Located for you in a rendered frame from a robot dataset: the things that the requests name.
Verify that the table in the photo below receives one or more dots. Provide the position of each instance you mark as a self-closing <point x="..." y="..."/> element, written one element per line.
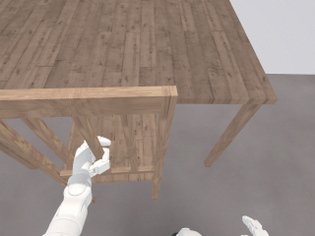
<point x="198" y="46"/>

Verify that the chair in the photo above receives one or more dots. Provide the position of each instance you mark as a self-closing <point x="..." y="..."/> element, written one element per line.
<point x="127" y="116"/>

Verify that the robot right shin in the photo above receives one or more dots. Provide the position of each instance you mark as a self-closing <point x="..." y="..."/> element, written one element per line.
<point x="183" y="229"/>

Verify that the robot left hand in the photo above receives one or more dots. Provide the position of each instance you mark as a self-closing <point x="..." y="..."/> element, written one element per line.
<point x="84" y="158"/>

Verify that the robot left forearm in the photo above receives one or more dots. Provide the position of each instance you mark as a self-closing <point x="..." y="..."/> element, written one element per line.
<point x="70" y="217"/>

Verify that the robot right hand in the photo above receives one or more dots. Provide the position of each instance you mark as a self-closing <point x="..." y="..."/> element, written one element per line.
<point x="254" y="226"/>

